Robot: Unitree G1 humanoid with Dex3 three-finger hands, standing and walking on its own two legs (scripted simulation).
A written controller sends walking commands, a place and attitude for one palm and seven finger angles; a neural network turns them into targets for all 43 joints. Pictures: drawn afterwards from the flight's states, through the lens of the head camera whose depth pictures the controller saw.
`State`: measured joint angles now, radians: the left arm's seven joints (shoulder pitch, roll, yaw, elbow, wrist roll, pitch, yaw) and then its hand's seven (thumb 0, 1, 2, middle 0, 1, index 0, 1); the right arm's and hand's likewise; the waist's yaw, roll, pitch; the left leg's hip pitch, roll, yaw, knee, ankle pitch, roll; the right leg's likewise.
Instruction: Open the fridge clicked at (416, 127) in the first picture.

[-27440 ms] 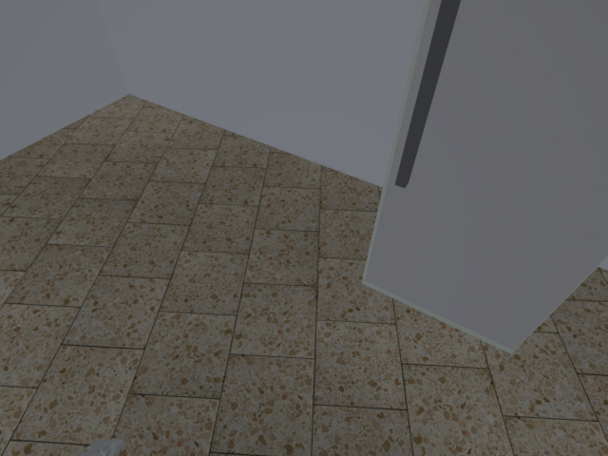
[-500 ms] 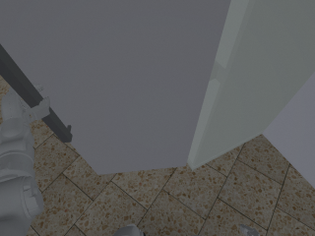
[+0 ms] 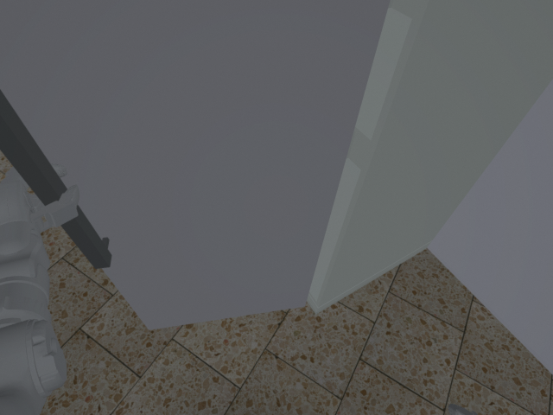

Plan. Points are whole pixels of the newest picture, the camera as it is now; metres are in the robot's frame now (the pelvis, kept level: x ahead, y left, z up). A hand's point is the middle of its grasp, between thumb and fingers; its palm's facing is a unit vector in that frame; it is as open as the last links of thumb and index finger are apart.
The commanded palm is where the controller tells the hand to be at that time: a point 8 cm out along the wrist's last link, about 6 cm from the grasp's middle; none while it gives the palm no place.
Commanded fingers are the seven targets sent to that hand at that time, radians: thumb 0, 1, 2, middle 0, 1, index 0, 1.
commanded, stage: stop walking and hold the door back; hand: left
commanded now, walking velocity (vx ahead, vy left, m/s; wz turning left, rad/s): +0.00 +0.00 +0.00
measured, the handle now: (53, 178) +0.45 +0.34 +0.08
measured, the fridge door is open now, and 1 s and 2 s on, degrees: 69 67 67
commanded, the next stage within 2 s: loosen the grip on the handle in 0.02 s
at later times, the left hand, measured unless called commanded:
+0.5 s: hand (64, 207) +0.41 +0.32 +0.06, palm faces +0.41 -0.89 -0.19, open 11.7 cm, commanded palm +0.37 +0.36 +0.07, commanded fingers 0.00 -0.55 0.20 -0.32 -1.23 -0.32 -1.23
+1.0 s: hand (46, 210) +0.42 +0.35 +0.05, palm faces +0.46 -0.86 -0.22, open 14.3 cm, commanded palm +0.37 +0.38 +0.06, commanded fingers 0.00 -0.55 0.20 -0.25 -1.15 -0.25 -1.15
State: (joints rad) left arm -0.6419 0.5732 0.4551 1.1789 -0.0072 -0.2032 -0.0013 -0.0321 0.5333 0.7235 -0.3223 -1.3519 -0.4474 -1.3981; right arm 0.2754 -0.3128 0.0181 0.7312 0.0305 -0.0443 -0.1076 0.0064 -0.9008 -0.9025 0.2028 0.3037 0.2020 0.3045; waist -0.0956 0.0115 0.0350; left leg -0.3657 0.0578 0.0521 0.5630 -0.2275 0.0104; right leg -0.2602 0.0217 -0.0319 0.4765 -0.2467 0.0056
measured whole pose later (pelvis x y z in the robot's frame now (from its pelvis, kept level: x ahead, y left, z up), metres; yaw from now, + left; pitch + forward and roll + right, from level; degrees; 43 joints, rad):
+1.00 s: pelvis +0.02 +0.00 -0.02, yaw +1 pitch +10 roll -2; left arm -0.55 0.58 0.50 0.92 0.01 -0.05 -0.05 -0.01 -0.54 0.20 -0.26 -1.16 -0.30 -1.19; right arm 0.35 -0.25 0.01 0.65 0.01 -0.03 -0.08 0.01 -0.90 -0.90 0.20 0.30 0.20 0.30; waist -0.06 -0.01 -0.08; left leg -0.58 0.04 0.04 0.72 -0.32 0.02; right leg -0.49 0.00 -0.05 0.68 -0.37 0.00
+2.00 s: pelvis +0.01 +0.00 -0.02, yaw +3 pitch +7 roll -2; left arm -0.15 0.49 0.46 0.49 -0.15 0.03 -0.14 -0.01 -0.54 0.20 -0.25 -1.15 -0.25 -1.15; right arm 0.27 -0.25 0.04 0.62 0.04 -0.14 -0.12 0.01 -0.90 -0.90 0.20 0.30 0.20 0.30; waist 0.02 0.02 -0.09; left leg -0.54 0.02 0.00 0.73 -0.31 0.02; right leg -0.42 -0.01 -0.08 0.67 -0.37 0.01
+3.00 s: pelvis +0.02 -0.01 +0.00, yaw +2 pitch +0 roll +0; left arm 0.29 0.39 0.37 -0.11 -0.10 -0.09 0.11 -0.01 -0.13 0.40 -0.24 -0.91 -0.24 -0.90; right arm 0.21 -0.23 0.05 0.65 0.01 -0.21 -0.12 0.01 -0.90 -0.90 0.20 0.30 0.20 0.30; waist 0.06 0.03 -0.04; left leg -0.30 0.02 0.02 0.56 -0.26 0.00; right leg -0.21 -0.01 -0.06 0.54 -0.33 -0.01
